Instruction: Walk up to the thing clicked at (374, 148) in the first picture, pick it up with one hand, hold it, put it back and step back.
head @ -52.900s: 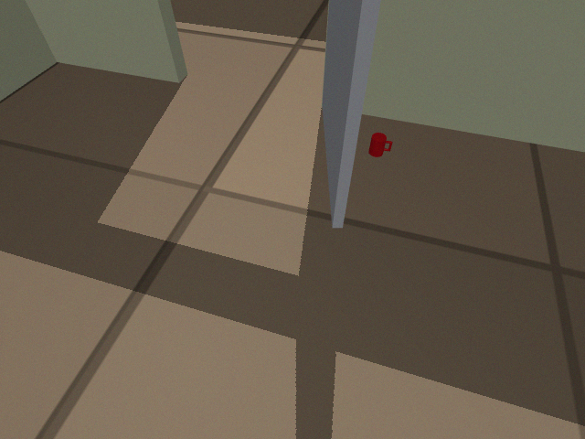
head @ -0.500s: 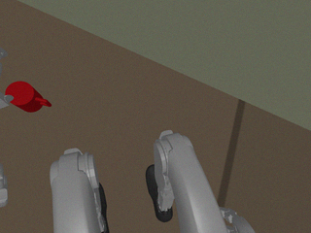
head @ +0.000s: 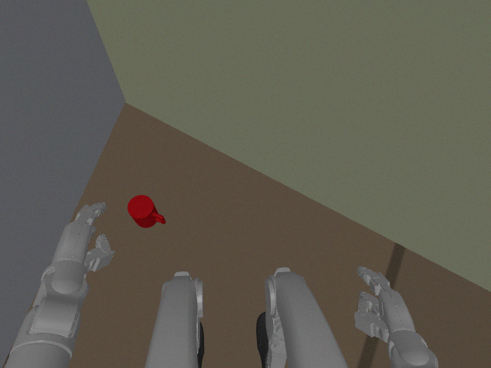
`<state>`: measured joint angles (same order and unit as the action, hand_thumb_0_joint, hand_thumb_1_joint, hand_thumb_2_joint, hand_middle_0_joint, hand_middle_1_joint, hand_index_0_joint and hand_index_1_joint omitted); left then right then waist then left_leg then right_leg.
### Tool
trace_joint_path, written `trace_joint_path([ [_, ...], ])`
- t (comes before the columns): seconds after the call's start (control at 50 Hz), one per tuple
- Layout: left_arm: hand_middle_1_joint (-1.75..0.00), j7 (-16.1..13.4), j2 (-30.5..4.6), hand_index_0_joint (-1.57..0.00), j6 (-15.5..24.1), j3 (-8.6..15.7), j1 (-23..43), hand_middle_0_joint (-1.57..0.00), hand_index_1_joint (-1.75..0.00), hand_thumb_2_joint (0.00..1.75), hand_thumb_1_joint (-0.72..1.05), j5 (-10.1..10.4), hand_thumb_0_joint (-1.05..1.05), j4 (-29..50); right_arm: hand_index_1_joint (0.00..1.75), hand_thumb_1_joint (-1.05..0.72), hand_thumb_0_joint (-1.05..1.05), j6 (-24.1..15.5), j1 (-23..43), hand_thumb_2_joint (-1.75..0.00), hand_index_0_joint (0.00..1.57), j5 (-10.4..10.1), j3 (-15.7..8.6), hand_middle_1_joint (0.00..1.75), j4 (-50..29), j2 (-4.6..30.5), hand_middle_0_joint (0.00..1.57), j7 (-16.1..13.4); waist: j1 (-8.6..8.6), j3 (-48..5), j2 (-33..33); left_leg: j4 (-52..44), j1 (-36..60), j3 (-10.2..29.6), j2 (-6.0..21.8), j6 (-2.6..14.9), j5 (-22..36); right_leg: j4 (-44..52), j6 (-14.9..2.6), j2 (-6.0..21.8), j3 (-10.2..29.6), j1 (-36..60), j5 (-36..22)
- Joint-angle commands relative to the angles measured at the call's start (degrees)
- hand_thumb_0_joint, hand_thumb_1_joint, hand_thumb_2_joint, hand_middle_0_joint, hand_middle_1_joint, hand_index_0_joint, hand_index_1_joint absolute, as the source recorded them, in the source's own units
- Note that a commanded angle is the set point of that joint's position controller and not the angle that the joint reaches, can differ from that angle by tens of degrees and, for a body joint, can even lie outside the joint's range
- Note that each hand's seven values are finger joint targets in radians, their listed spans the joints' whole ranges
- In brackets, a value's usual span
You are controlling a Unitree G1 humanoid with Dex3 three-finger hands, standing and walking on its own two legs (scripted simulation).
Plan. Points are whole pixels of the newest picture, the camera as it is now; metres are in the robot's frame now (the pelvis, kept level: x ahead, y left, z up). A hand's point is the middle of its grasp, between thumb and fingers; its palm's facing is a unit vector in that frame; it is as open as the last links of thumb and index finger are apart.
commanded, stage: home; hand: left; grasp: from above
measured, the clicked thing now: (148, 214) +0.52 +0.25 -0.51
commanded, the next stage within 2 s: none
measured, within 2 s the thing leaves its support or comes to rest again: neither
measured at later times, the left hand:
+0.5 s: hand (75, 288) +0.24 +0.19 +0.09, palm faces +0.10 -0.97 -0.21, open 7.4 cm
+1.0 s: hand (66, 309) +0.22 +0.18 +0.12, palm faces +0.10 -0.97 -0.20, open 7.4 cm
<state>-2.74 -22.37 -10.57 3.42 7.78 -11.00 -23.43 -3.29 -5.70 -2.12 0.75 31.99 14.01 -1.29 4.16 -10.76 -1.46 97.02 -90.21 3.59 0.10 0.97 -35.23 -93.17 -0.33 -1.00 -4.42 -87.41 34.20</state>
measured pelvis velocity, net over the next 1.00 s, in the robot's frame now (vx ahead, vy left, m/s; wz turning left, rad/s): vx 0.07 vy -0.01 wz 0.06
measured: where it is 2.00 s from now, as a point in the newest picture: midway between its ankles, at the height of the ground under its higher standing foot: outside the picture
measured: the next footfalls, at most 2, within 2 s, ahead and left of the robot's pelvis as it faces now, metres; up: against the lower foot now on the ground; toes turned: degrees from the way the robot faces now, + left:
none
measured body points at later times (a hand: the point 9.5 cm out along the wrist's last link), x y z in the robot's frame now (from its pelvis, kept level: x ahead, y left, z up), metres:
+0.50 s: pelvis +0.06 +0.00 +0.15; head +0.10 +0.01 +0.60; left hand +0.23 +0.24 +0.11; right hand +0.21 -0.24 +0.08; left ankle +0.07 +0.11 -0.52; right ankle +0.08 -0.12 -0.52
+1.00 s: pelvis +0.07 -0.01 +0.16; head +0.08 +0.00 +0.61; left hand +0.21 +0.23 +0.13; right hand +0.24 -0.24 +0.11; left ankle +0.07 +0.11 -0.52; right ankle +0.08 -0.12 -0.52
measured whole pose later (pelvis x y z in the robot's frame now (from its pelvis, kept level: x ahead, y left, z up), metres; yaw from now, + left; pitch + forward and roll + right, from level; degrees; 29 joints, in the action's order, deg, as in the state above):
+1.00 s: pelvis +0.07 -0.01 +0.16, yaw +4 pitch +9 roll -3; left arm -1.3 -13.1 -24.6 1.2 -28.1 3.0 5.6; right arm -13.6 -16.3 -0.6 2.8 30.1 12.4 -10.5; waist 2.2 -8.6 -2.4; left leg 56.4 -38.2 3.6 0.3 0.3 -27.2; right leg -52.3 -0.8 -1.4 -3.8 -35.3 26.1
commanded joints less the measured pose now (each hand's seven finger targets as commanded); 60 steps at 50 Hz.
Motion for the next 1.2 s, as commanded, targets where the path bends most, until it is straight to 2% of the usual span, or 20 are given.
trace_joint_path([
  [0.0, -0.30, -2.30, -7.41, -0.20, -0.59, 3.83, 6.45, -0.20, -0.30, 0.90, 0.90, 5.42, 0.00, 15.71, 0.30, -0.90, 0.00, -3.40, -2.94, -0.90, 0.20, -0.33, -2.76, 0.30, -6.15, 8.73, 0.20, -2.73, 1.58, -23.40, -6.51, -22.96, 28.09, 2.95, 0.31, 0.89, -0.83, 19.14, -1.10, -0.51, 2.69, 19.39, -3.26],
  [0.1, -0.30, -2.80, -3.07, -0.20, -4.18, 3.59, -2.46, -0.20, -0.30, 0.90, 0.90, 9.69, 0.00, 19.79, 0.30, -0.90, 0.00, -4.97, -4.09, -0.90, 0.20, -0.44, -1.53, 0.30, -6.49, 7.46, 0.20, -4.89, 0.69, -19.91, -6.45, -29.97, 36.43, 3.47, 0.60, 0.15, 5.41, 25.55, -1.14, -0.51, 2.42, 27.17, -7.88],
  [0.12, -0.30, -2.93, -3.49, -0.20, -4.97, 4.93, -4.41, -0.20, -0.30, 0.90, 0.90, 10.63, 0.00, 20.10, 0.30, -0.90, 0.00, -5.24, -4.27, -0.90, 0.20, -0.40, -1.39, 0.30, -6.60, 7.51, 0.20, -5.40, -0.09, -19.86, -6.39, -31.19, 38.69, 3.44, 0.64, 0.07, 6.64, 26.96, -1.12, -0.56, 2.45, 29.16, -8.83],
  [0.18, -0.30, -2.66, -0.52, -0.20, -6.83, 3.66, -10.06, -0.20, -0.30, 0.90, 0.90, 12.55, 0.00, 21.95, 0.30, -0.90, 0.00, -6.05, -5.42, -0.90, 0.20, -0.33, -0.60, 0.30, -6.74, 6.57, 0.20, -6.69, 0.53, -17.59, -4.80, -33.83, 41.59, 2.25, 0.53, 0.03, 13.26, 31.07, -1.10, -0.72, 2.15, 35.58, -13.71],
  [0.2, -0.30, -2.64, -0.97, -0.20, -7.36, 4.92, -12.11, -0.20, -0.30, 0.90, 0.90, 13.14, 0.00, 22.71, 0.30, -0.90, 0.00, -6.29, -5.82, -0.90, 0.20, -0.23, -0.58, 0.30, -7.07, 6.65, 0.20, -7.07, -0.24, -17.41, -4.96, -35.01, 43.15, 2.13, 0.54, -0.09, 14.77, 32.06, -1.13, -0.68, 2.17, 37.44, -14.69],
  [0.22, -0.30, -2.46, 0.30, -0.20, -7.90, 3.70, -14.21, -0.20, -0.30, 0.90, 0.90, 13.55, 0.00, 23.63, 0.30, -0.90, 0.00, -6.48, -6.06, -0.90, 0.20, -0.20, -0.22, 0.30, -7.36, 6.11, 0.20, -7.39, -0.19, -15.80, -4.64, -36.21, 44.03, 1.74, 0.36, 0.00, 15.70, 33.91, -1.04, -0.72, 1.98, 39.23, -15.47],
  [0.26, -0.30, -2.31, 0.62, -0.20, -8.64, 3.94, -16.57, -0.20, -0.30, 0.90, 0.90, 14.18, 0.00, 25.64, 0.30, -0.90, 0.00, -7.07, -6.53, -0.90, 0.20, 0.01, -0.07, 0.30, -7.92, 5.91, 0.20, -8.06, -0.27, -13.64, -3.78, -38.65, 45.81, 1.21, 0.30, 0.13, 15.70, 36.89, -0.86, -0.80, 1.90, 42.47, -15.87],
  [0.3, -0.30, -2.06, 2.17, -0.20, -9.44, 2.68, -20.62, -0.20, -0.30, 0.90, 0.90, 14.63, 0.00, 28.25, 0.30, -0.90, 0.00, -7.63, -7.46, -0.90, 0.20, 0.04, 0.03, 0.30, -8.81, 5.36, 0.20, -8.66, 0.11, -12.35, -3.61, -40.37, 48.02, -0.04, -0.11, 0.41, 16.79, 40.29, -0.81, -0.85, 2.14, 45.75, -17.04],
  [0.34, -0.30, -2.06, 1.94, -0.20, -10.05, 3.43, -24.75, -0.20, -0.30, 0.90, 0.90, 14.96, 0.00, 31.03, 0.30, -0.90, 0.00, -8.20, -8.09, -0.90, 0.20, 0.21, -0.15, 0.30, -9.52, 5.20, 0.20, -9.11, -0.65, -10.87, -2.90, -42.30, 49.98, -0.54, -0.33, 0.37, 18.68, 42.82, -0.67, -0.87, 1.97, 49.11, -18.54],
  [0.38, -0.30, -1.80, 2.93, -0.20, -10.48, 2.10, -27.98, -0.20, -0.30, 0.90, 0.90, 14.71, 0.00, 33.68, 0.30, -0.90, 0.00, -8.68, -8.37, -0.90, 0.20, 0.27, -0.16, 0.30, -10.18, 4.82, 0.20, -9.50, -0.63, -9.22, -3.23, -44.25, 52.13, -0.55, -0.35, 0.27, 20.12, 44.55, -0.66, -1.04, 1.73, 50.49, -19.64],
  [0.5, -0.30, -0.93, 3.97, -0.20, -11.28, 1.42, -34.61, -0.20, -0.30, 0.90, 0.90, 14.53, 0.00, 39.71, 0.30, -0.90, 0.00, -10.20, -8.30, -0.90, 0.20, 0.78, -0.57, 0.30, -11.69, 4.62, 0.20, -10.08, -0.62, -5.07, -1.99, -48.17, 55.19, -0.45, -0.26, 0.44, 20.17, 48.11, -0.61, -1.41, 0.96, 52.99, -19.10],
  [0.66, -0.30, 0.68, 4.14, -0.20, -11.67, 0.74, -34.37, -0.20, -0.30, 0.90, 0.90, 14.03, 0.00, 39.82, 0.30, -0.90, 0.00, -12.21, -7.89, -0.90, 0.20, 1.36, -1.01, 0.30, -11.24, 5.29, 0.20, -10.35, -0.38, -1.26, -0.27, -49.46, 56.02, -0.61, -0.40, 0.68, 19.34, 49.59, -0.31, -1.00, 0.84, 53.14, -18.15],
  [0.68, -0.30, 0.79, 3.59, -0.20, -11.66, 1.58, -34.49, -0.20, -0.30, 0.90, 0.90, 13.94, 0.00, 39.52, 0.30, -0.90, 0.00, -12.42, -7.75, -0.90, 0.20, 1.38, -1.12, 0.30, -11.31, 5.54, 0.20, -10.31, -0.77, -0.69, -0.42, -49.54, 56.04, -0.78, -0.38, 0.66, 18.83, 49.64, -0.28, -0.91, 0.89, 53.10, -17.62],
  [0.78, -0.30, 1.11, 3.29, -0.20, -11.57, 1.45, -34.05, -0.20, -0.30, 0.90, 0.90, 13.84, 0.00, 40.45, 0.30, -0.90, 0.00, -13.10, -7.50, -0.90, 0.20, 1.49, -1.05, 0.30, -11.06, 5.64, 0.20, -10.03, -1.48, -2.18, -2.05, -49.66, 57.19, -0.61, -0.54, 0.39, 21.03, 49.13, -0.35, -0.75, 1.00, 54.52, -19.59],
  [0.9, -0.30, 1.02, 3.45, -0.20, -11.56, 1.68, -34.75, -0.20, -0.30, 0.90, 0.90, 13.76, 0.00, 39.46, 0.30, -0.90, 0.00, -13.30, -6.97, -0.90, 0.20, 1.59, -1.01, 0.30, -10.79, 5.58, 0.20, -9.84, -1.78, -1.44, -1.89, -50.45, 56.88, -0.37, -0.43, 0.33, 18.69, 49.52, -0.39, -0.84, 0.83, 54.37, -17.51],
  [1.0, -0.30, 1.02, 3.11, -0.20, -11.41, 1.74, -34.72, -0.20, -0.30, 0.90, 0.90, 13.72, 0.00, 40.14, 0.30, -0.90, 0.00, -13.49, -7.15, -0.90, 0.20, 1.53, -1.23, 0.30, -10.60, 5.76, 0.20, -9.88, -1.91, -2.89, -2.04, -50.18, 57.52, -0.34, -0.32, 0.18, 20.37, 48.95, -0.47, -0.90, 1.03, 54.66, -18.78],
  [1.04, -0.30, 1.09, 3.64, -0.20, -11.41, 1.29, -34.69, -0.20, -0.30, 0.90, 0.90, 13.90, 0.00, 39.33, 0.30, -0.90, 0.00, -13.50, -7.00, -0.90, 0.20, 1.51, -1.04, 0.30, -10.82, 5.62, 0.20, -9.90, -1.64, -1.06, -1.10, -50.19, 56.32, -0.36, -0.37, 0.38, 18.18, 49.55, -0.22, -0.90, 0.98, 53.87, -17.17],
  [1.08, -0.30, 0.90, 2.90, -0.20, -11.29, 2.09, -34.23, -0.20, -0.30, 0.90, 0.90, 13.95, 0.00, 40.58, 0.30, -0.90, 0.00, -13.66, -7.05, -0.90, 0.20, 1.56, -1.08, 0.30, -10.69, 5.47, 0.20, -10.05, -1.94, -2.81, -1.15, -49.70, 56.66, -0.71, -0.56, 0.50, 18.30, 49.68, -0.24, -0.67, 1.31, 54.61, -17.38],
  [1.1, -0.30, 1.00, 3.65, -0.20, -11.26, 1.49, -34.92, -0.20, -0.30, 0.90, 0.90, 13.94, 0.00, 39.40, 0.30, -0.90, 0.00, -13.72, -7.21, -0.90, 0.20, 1.52, -1.20, 0.30, -10.40, 5.56, 0.20, -10.02, -1.57, -3.35, -0.61, -49.61, 56.98, -0.59, -0.49, 0.44, 19.01, 49.43, -0.26, -0.75, 1.37, 54.77, -17.97],
  [1.18, -0.30, 1.02, 3.20, -0.20, -11.26, 1.68, -34.95, -0.20, -0.30, 0.90, 0.90, 13.96, 0.00, 39.57, 0.30, -0.90, 0.00, -13.71, -7.03, -0.90, 0.20, 1.44, -1.21, 0.30, -10.73, 5.69, 0.20, -10.09, -1.97, -1.79, -0.54, -49.63, 56.08, -0.68, -0.45, 0.50, 18.15, 49.59, -0.20, -0.69, 1.30, 54.15, -17.27],
])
